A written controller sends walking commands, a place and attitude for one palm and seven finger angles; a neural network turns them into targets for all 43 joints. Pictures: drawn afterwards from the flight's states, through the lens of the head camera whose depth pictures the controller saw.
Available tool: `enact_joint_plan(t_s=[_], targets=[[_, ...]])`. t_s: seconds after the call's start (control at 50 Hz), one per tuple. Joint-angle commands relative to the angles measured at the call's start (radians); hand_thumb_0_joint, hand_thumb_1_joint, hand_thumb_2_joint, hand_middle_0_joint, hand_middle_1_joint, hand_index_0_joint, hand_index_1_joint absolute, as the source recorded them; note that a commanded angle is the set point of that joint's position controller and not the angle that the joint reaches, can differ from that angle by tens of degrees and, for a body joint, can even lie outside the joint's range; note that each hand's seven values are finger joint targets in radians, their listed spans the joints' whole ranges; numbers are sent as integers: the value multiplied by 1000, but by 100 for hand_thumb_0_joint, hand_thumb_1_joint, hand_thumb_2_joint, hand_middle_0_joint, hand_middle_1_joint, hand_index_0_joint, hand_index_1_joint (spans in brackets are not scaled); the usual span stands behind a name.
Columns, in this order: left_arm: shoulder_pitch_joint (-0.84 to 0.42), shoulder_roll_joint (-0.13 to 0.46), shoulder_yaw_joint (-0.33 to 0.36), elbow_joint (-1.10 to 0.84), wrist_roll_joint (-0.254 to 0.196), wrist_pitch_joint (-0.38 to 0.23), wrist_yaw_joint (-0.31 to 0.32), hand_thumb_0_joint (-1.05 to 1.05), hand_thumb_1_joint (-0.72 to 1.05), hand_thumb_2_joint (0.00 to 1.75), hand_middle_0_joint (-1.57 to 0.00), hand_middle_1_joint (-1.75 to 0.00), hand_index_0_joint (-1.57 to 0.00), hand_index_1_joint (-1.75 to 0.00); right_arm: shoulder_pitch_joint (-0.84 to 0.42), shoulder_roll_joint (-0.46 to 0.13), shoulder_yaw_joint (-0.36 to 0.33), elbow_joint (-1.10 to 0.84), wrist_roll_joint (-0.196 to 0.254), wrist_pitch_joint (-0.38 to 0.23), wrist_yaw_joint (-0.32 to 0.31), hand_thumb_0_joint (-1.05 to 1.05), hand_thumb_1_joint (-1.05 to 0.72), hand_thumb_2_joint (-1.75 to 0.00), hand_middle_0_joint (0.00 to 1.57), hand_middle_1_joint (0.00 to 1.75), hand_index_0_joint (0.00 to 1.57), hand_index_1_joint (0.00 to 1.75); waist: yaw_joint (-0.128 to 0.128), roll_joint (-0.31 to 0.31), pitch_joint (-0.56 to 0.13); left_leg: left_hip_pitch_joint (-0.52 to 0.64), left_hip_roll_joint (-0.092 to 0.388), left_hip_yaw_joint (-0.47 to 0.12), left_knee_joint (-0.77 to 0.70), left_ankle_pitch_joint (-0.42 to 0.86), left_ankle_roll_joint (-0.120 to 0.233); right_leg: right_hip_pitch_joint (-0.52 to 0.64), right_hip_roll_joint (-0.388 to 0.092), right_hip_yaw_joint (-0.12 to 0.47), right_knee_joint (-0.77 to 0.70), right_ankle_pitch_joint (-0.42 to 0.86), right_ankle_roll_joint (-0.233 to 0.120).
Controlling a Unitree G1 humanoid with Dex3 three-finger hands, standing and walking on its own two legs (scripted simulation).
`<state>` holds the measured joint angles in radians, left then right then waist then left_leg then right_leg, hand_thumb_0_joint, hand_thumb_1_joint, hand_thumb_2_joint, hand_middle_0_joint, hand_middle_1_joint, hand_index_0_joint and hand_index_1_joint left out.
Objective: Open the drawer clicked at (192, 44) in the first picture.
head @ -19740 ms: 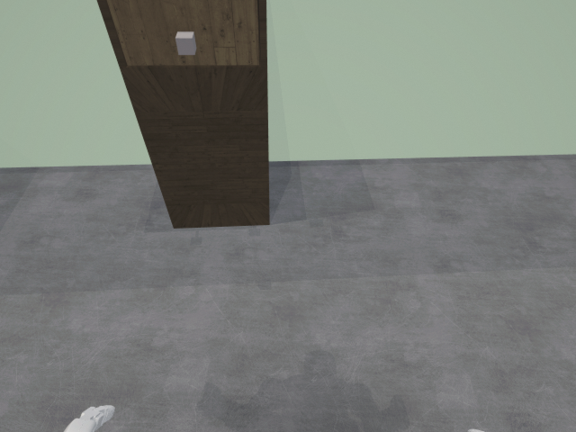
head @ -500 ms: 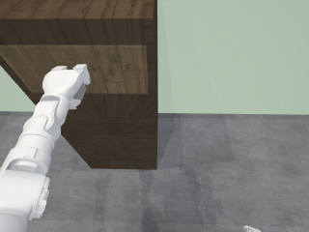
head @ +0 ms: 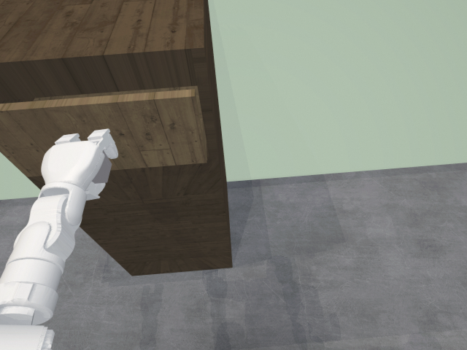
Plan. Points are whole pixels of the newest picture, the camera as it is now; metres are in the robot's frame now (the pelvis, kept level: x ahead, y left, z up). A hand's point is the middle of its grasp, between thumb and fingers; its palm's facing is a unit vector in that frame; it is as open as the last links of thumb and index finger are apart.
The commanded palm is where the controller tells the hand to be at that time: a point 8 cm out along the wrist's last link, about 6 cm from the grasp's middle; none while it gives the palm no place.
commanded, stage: pull the drawer open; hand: left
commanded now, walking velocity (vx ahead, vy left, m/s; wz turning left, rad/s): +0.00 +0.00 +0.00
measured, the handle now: (95, 157) +0.44 +0.26 +0.08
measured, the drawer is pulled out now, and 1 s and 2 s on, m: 0.02 0.02 0.04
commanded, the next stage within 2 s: none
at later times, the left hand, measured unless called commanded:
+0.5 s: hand (90, 180) +0.40 +0.26 +0.07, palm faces -0.03 -0.02 -1.00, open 8.2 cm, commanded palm +0.38 +0.27 +0.11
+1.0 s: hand (90, 180) +0.40 +0.26 +0.07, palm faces -0.02 -0.02 -1.00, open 8.3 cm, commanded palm +0.35 +0.27 +0.11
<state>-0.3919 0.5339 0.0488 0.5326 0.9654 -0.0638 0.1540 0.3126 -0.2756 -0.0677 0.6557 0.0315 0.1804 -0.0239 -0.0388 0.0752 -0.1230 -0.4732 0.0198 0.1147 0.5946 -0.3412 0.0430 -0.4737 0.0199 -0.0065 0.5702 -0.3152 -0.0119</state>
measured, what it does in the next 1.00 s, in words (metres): stands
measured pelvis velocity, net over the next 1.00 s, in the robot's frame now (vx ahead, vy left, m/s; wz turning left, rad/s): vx -0.05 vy -0.01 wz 0.02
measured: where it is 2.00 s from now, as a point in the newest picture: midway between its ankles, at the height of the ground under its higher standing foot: outside the picture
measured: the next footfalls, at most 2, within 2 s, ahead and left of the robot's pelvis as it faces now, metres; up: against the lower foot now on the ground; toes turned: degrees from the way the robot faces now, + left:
none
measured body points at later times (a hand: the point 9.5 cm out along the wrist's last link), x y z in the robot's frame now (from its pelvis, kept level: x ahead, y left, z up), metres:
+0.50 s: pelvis -0.03 -0.02 -0.01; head +0.03 -0.02 +0.44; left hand +0.39 +0.26 +0.12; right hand +0.08 -0.27 -0.14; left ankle -0.04 +0.09 -0.73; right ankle -0.03 -0.11 -0.73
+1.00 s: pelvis -0.05 -0.01 -0.01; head +0.02 -0.03 +0.44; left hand +0.39 +0.26 +0.12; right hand -0.01 -0.29 -0.14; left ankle -0.04 +0.09 -0.73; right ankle -0.03 -0.11 -0.73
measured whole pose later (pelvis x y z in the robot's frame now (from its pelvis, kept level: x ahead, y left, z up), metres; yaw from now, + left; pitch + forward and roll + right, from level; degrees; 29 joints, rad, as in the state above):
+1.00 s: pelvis -0.05 -0.01 -0.01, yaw +1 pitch +13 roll -1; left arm -0.70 0.59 0.03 0.91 1.02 -0.14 0.19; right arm 0.36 -0.28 -0.05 0.67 0.04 0.13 -0.07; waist -0.07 0.06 -0.10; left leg -0.60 0.03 0.09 0.67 -0.30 0.04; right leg -0.60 0.02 -0.03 0.64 -0.28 -0.03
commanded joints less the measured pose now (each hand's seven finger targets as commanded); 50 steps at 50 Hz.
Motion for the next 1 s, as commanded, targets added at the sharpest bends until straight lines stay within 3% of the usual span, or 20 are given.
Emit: enact_joint_plan(t_s=[0.0,0.04,0.06,0.1,0.16,0.22,0.34,0.42,0.48,0.54,0.58,0.62,0.66,0.68,0.74,0.76,0.8,0.86,0.9,0.98], targets=[[-174,226,73,-168,-9,30,21,0,90,90,-40,-135,-40,-135,-57,-155,-30,-123,2,-44,-11,0,-90,-90,20,30,20,30,44,-87,-246,180,-12,-87,-21,582,5,171,21,-16,-15,464,-17],[-500,215,8,-81,19,33,28,0,90,90,-40,-135,-40,-135,-23,-159,-25,-72,0,-50,-27,0,-90,-90,20,30,20,30,-36,-93,-153,170,-10,-96,-15,480,5,51,21,-31,-26,363,-18],[-495,253,41,-14,39,36,30,0,90,90,-40,-135,-40,-135,-9,-155,-27,-62,-3,-54,-30,0,-90,-90,20,30,20,30,-11,-79,-175,168,-16,-96,-17,461,2,54,23,-29,-19,333,-21],[-483,268,47,50,65,45,24,0,90,90,-40,-135,-40,-135,0,-148,-20,-62,-12,-52,-39,0,-90,-90,20,30,20,30,10,-62,-243,184,-27,-90,-1,490,0,73,21,-30,-1,355,-28],[-576,220,-15,87,80,42,17,0,90,90,-40,-135,-40,-135,3,-136,-17,-55,-17,-43,-42,0,-90,-90,20,30,20,30,-3,-30,-281,201,-30,-95,18,513,-7,52,14,-30,11,366,-29],[-615,215,-24,132,78,35,14,0,90,90,-40,-135,-40,-135,-4,-132,-12,-62,-19,-33,-45,0,-90,-90,20,30,20,30,-2,-57,-290,177,-37,-93,27,478,-4,60,13,-28,13,365,-29],[-688,270,1,181,74,3,10,0,90,90,-40,-135,-40,-135,-2,-132,-2,-80,-18,-24,-58,0,-90,-90,20,30,20,30,-14,-85,-292,108,-49,-90,24,355,7,92,6,-11,-1,323,-23],[-683,272,-12,239,74,-12,11,0,90,90,-40,-135,-40,-135,7,-130,4,-87,-10,-27,-63,0,-90,-90,20,30,20,30,-20,-76,-239,57,-52,-90,17,265,9,63,6,-7,-13,247,-21],[-697,320,15,261,78,-28,15,0,90,90,-40,-135,-40,-135,21,-135,4,-88,-7,-33,-68,0,-90,-90,20,30,20,30,-20,-70,-241,23,-51,-90,14,204,12,61,4,4,-19,188,-19],[-721,327,16,268,81,-41,24,0,90,90,-40,-135,-40,-135,45,-138,0,-78,-8,-42,-70,0,-90,-90,20,30,20,30,-30,-83,-263,10,-49,-90,15,191,16,70,3,12,-25,178,-16],[-727,316,0,272,78,-46,29,0,90,90,-40,-135,-40,-135,54,-139,-3,-76,-4,-47,-70,0,-90,-90,20,30,20,30,-33,-53,-260,6,-49,-90,15,159,15,46,4,15,-27,142,-16],[-732,347,23,280,76,-53,35,0,90,90,-40,-135,-40,-135,65,-143,-5,-68,-3,-53,-71,0,-90,-90,20,30,20,30,-30,-53,-268,-13,-47,-87,14,137,16,58,0,25,-31,123,-14],[-730,371,33,315,78,-53,38,0,90,90,-40,-135,-40,-135,72,-146,-4,-65,1,-58,-75,0,-90,-90,20,30,20,30,-39,-84,-261,-48,-48,-84,14,105,18,71,-4,37,-41,99,-8],[-733,360,22,318,74,-54,38,0,90,90,-40,-135,-40,-135,75,-148,-3,-64,4,-61,-75,0,-90,-90,20,30,20,30,-41,-70,-235,-56,-48,-87,7,87,16,52,-3,32,-44,77,-11],[-764,395,48,305,80,-66,45,0,90,90,-40,-135,-40,-135,84,-153,-7,-59,4,-70,-77,0,-90,-90,20,30,20,30,-38,-68,-267,-49,-44,-86,9,90,18,57,-1,38,-39,69,-12],[-766,380,29,312,82,-65,49,0,90,90,-40,-135,-40,-135,85,-150,-7,-59,6,-73,-77,0,-90,-90,20,30,20,30,-43,-37,-260,-45,-45,-85,9,83,18,39,-1,37,-39,62,-12],[-760,367,25,325,84,-64,54,0,90,90,-40,-135,-40,-135,93,-151,-8,-55,6,-80,-75,0,-90,-90,20,30,20,30,-42,-34,-248,-43,-43,-88,6,76,17,20,3,30,-38,51,-15],[-660,350,45,299,75,-78,56,0,90,90,-40,-135,-40,-135,87,-145,-13,-68,3,-83,-68,0,-90,-90,20,30,20,30,-4,-29,-305,-11,-39,-85,3,122,16,59,7,26,-25,91,-20],[-587,276,10,256,59,-82,52,0,90,90,-40,-135,-40,-135,68,-138,-16,-85,4,-83,-60,0,-90,-90,20,30,20,30,9,-29,-308,14,-37,-77,-4,142,14,71,9,22,-28,115,-22],[-398,246,40,167,29,-85,44,0,90,90,-40,-135,-40,-135,32,-137,-23,-118,5,-83,-47,0,-90,-90,20,30,20,30,56,-76,-314,44,-30,-73,-20,215,15,131,14,14,-24,187,-26]])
